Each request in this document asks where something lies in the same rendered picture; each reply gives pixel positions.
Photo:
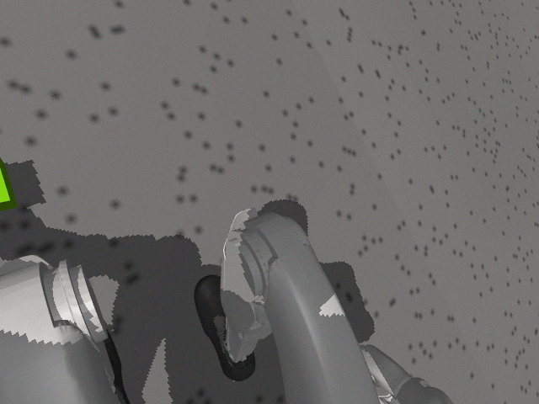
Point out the right robot foot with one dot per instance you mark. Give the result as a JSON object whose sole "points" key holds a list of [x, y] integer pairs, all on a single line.
{"points": [[213, 320]]}

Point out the right robot arm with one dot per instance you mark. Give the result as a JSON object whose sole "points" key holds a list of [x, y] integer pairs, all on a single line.
{"points": [[419, 391]]}

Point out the left robot foot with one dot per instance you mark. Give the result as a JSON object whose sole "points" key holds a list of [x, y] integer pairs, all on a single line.
{"points": [[116, 366]]}

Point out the carton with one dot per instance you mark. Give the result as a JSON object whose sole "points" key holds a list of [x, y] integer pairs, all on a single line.
{"points": [[7, 198]]}

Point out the right robot hand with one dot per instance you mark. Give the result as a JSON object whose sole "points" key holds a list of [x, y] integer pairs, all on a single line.
{"points": [[387, 375]]}

